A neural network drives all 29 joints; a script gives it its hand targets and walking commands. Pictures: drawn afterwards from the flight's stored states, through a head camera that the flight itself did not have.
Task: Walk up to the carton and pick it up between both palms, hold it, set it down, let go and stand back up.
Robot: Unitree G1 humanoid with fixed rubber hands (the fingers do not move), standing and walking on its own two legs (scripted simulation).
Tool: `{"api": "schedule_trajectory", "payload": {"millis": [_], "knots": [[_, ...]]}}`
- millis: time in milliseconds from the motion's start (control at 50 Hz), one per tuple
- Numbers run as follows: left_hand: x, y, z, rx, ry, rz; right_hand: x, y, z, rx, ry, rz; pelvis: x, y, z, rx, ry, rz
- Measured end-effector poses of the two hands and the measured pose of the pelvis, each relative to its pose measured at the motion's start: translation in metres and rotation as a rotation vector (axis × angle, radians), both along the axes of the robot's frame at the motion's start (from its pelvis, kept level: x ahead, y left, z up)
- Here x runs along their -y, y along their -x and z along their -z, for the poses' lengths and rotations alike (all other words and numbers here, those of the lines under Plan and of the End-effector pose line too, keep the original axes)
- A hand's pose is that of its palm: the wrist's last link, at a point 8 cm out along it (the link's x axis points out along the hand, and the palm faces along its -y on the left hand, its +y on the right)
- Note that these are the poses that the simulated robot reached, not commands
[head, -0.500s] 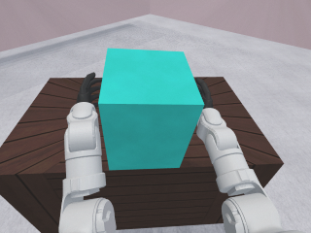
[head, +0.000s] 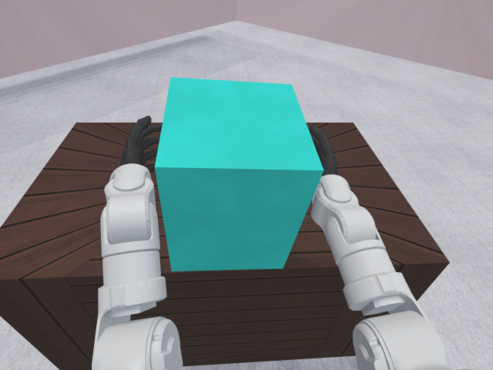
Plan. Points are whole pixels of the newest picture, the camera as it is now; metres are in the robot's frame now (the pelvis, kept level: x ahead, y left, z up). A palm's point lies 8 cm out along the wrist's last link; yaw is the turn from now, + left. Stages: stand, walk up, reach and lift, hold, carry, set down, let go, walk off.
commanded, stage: hold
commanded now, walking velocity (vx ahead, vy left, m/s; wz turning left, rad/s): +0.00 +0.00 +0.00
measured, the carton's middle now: (230, 179) +0.39 +0.01 +0.15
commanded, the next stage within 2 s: none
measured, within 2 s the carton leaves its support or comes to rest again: neither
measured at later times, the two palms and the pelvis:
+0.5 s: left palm (135, 170) +0.36 +0.16 +0.20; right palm (321, 178) +0.35 -0.13 +0.18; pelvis -0.01 +0.00 +0.00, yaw +0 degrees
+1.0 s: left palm (135, 171) +0.36 +0.16 +0.20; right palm (322, 177) +0.35 -0.13 +0.18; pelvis +0.00 +0.00 +0.00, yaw +0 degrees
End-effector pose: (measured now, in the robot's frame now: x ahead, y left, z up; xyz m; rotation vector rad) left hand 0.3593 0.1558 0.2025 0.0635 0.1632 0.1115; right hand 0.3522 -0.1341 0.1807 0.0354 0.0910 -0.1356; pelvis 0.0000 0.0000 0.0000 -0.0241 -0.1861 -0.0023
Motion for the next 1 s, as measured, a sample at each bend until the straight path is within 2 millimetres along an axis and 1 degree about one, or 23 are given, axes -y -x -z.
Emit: {"api": "schedule_trajectory", "payload": {"millis": [140, 240, 340, 500, 640, 900, 1000], "knots": [[-0.0023, 0.0057, -0.001, 0.014, -0.005, -0.004, -0.0021, 0.0039, -0.0022, 0.014, 0.0, -0.004, -0.0019, -0.0002, 0.0005, 0.015, 0.003, -0.002], [-0.0034, 0.0074, 0.0026, -0.009, 0.0, -0.004, -0.0034, 0.0066, 0.0031, -0.008, -0.003, -0.001, -0.003, 0.0026, 0.0004, 0.02, -0.001, 0.001], [-0.0037, 0.0064, 0.0038, -0.016, -0.003, -0.001, -0.004, 0.0067, 0.0062, -0.014, -0.009, 0.002, -0.0034, 0.0059, 0.0002, 0.01, -0.003, 0.004], [-0.0016, 0.0027, 0.0022, -0.017, -0.004, -0.001, -0.0019, 0.0033, 0.0051, -0.015, -0.003, 0.003, -0.0024, 0.0073, 0.0, 0.0, -0.005, 0.008], [0.0007, 0.0013, -0.0012, 0.003, -0.001, 0.003, 0.0007, 0.0024, -0.0019, 0.006, -0.001, 0.007, -0.0008, 0.0038, 0.0001, 0.003, -0.002, 0.004], [-0.001, 0.0046, 0.0032, -0.006, -0.006, -0.001, -0.001, 0.0037, 0.0029, -0.001, -0.005, 0.0, -0.0009, 0.0029, 0.0003, 0.009, -0.001, 0.001], [-0.0014, 0.003, 0.0029, -0.012, 0.0, -0.002, -0.0015, 0.0028, 0.0035, -0.008, -0.008, 0.002, -0.0009, 0.0041, 0.0001, 0.006, -0.004, 0.004]]}}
